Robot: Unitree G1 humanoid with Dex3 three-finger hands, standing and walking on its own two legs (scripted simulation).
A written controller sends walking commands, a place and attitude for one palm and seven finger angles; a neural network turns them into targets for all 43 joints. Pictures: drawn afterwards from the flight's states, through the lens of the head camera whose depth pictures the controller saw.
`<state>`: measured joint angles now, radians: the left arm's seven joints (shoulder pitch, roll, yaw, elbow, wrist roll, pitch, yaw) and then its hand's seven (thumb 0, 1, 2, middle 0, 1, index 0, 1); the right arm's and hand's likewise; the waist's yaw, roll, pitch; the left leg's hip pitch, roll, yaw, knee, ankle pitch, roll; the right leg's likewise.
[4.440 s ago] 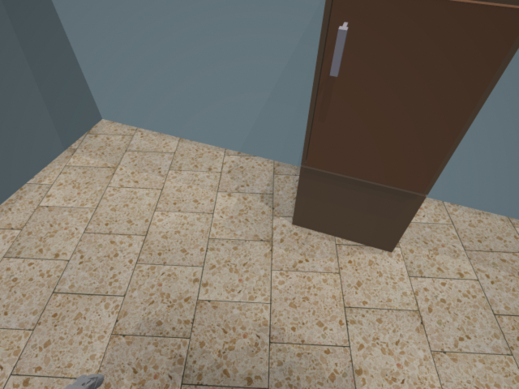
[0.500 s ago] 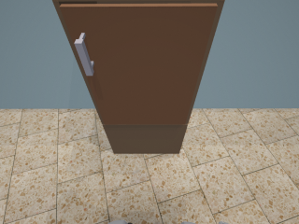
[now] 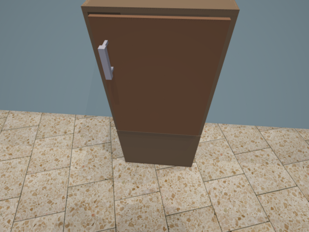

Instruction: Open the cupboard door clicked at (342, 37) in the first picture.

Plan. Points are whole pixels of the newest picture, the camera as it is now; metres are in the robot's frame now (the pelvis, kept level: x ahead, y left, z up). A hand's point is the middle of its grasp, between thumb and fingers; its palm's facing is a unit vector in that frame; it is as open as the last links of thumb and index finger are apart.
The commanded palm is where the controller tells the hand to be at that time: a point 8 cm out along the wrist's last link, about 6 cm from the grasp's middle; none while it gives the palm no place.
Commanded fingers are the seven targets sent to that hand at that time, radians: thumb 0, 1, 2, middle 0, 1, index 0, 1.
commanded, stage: come to a stop and stand still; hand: left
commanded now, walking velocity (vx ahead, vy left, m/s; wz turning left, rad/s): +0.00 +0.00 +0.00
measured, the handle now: (107, 60) +0.62 +0.23 +0.11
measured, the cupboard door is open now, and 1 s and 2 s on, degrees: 0 0 0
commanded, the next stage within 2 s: look again from close up in 0.50 s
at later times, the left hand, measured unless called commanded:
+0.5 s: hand out of the picture +0.01 +0.22 -0.18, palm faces +0.01 -0.99 -0.16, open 7.3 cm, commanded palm none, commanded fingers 0.00 0.90 0.90 -0.20 -0.30 -0.20 -0.30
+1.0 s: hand out of the picture +0.01 +0.23 -0.17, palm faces -0.01 -0.97 -0.25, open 7.4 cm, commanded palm none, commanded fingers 0.00 0.90 0.90 -0.20 -0.30 -0.20 -0.30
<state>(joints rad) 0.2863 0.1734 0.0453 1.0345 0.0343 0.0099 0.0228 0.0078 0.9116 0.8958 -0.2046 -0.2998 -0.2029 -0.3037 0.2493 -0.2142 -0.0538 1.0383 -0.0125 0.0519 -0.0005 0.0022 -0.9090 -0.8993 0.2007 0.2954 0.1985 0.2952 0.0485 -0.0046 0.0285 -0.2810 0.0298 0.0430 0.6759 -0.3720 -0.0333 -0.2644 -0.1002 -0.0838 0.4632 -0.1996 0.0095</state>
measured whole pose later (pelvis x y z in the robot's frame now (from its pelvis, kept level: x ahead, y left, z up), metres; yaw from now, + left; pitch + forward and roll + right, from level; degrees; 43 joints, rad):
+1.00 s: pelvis +0.00 +0.05 -0.01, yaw -2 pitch -1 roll +1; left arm 0.28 0.14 -0.01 1.11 0.01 -0.01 0.03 0.01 0.91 0.90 -0.20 -0.30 -0.20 -0.30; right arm 0.32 -0.17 0.01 1.08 -0.01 -0.03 -0.02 0.01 -0.92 -0.90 0.20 0.30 0.20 0.30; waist 0.00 0.06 0.01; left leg -0.15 -0.01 0.09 0.47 -0.30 0.03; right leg -0.23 -0.07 -0.03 0.53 -0.28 0.03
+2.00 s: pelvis +0.10 +0.02 -0.02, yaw -2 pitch +1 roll +2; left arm 0.26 0.14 0.02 1.06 0.02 0.02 0.04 0.01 0.92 0.90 -0.20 -0.30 -0.20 -0.30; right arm 0.20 -0.15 -0.02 1.04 -0.01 -0.02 -0.05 0.01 -0.93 -0.90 0.20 0.30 0.20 0.30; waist 0.03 -0.04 0.08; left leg -0.29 0.02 0.13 0.57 -0.29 0.01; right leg -0.20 -0.05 -0.07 0.63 -0.45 -0.02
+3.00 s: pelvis +0.05 +0.06 -0.01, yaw -1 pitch -2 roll -1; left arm 0.25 0.25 0.00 0.97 0.02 0.00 0.01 0.01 0.91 0.90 -0.20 -0.30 -0.20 -0.30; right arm 0.21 -0.22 -0.01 0.99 -0.02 -0.01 0.00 0.00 -0.90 -0.90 0.21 0.30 0.20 0.30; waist 0.01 -0.01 0.00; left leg -0.27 0.01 0.10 0.49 -0.18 0.05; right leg -0.14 -0.04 -0.09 0.47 -0.28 0.02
